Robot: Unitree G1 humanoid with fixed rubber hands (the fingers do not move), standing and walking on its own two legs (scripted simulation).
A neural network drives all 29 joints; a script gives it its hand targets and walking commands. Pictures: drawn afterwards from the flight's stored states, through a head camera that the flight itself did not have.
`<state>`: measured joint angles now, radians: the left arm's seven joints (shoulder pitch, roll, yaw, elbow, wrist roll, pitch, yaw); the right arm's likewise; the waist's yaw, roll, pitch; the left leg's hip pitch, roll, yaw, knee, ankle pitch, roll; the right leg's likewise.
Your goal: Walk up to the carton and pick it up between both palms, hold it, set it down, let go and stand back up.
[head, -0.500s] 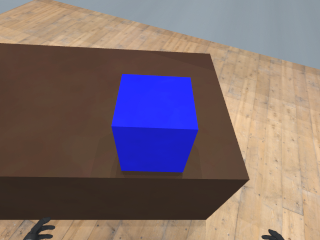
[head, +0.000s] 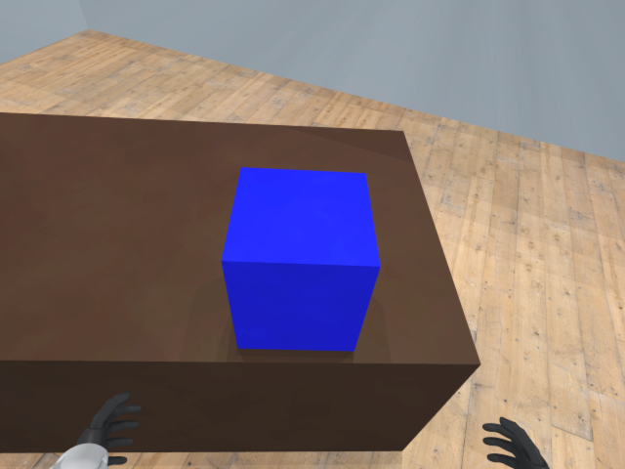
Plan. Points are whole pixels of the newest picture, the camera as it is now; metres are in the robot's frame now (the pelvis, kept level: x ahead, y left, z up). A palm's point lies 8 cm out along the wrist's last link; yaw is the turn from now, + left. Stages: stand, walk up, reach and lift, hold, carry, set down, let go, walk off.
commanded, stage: reach and lift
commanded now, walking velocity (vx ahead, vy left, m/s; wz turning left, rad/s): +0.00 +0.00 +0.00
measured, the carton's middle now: (300, 263) +0.46 +0.04 -0.04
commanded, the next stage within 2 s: none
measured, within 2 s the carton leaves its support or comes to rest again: neither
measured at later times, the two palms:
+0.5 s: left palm (114, 438) +0.18 +0.25 -0.06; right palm (499, 458) +0.18 -0.24 -0.06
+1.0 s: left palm (135, 425) +0.19 +0.22 -0.04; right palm (487, 448) +0.19 -0.22 -0.05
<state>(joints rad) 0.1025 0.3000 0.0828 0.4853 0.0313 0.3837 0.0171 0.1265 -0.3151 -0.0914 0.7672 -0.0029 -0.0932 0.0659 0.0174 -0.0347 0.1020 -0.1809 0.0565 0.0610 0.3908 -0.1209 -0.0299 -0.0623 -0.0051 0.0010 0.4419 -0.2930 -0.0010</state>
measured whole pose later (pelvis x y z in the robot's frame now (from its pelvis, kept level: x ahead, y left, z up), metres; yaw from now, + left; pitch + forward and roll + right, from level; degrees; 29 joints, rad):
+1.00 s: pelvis +0.04 +0.00 +0.00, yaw -1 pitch -4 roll +1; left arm 0.27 0.21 -0.02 0.57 -0.12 -0.37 0.01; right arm 0.25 -0.21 0.10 0.72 0.24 -0.52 0.02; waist 0.02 -0.03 0.02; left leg -0.13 0.05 0.07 0.34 -0.14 -0.04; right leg 0.00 -0.01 0.01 0.36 -0.30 -0.01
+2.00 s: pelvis +0.03 -0.01 +0.01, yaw -1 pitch -2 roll +1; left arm -0.11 0.18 0.04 0.34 -0.14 0.04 0.00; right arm -0.14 -0.21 0.08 0.46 0.25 -0.11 -0.11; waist 0.04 0.00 0.02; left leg -0.12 0.07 0.07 0.28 -0.11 -0.05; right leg 0.00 0.01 0.01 0.31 -0.27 -0.01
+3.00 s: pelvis +0.02 +0.00 +0.00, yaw -1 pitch +10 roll -1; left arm -0.98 0.29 0.05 1.02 -0.18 0.13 0.07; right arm -1.04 -0.33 0.13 1.16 0.41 0.06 -0.08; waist 0.05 0.01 -0.12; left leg -0.43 0.09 0.07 0.34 -0.08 -0.04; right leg -0.29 0.03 0.02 0.33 -0.21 0.00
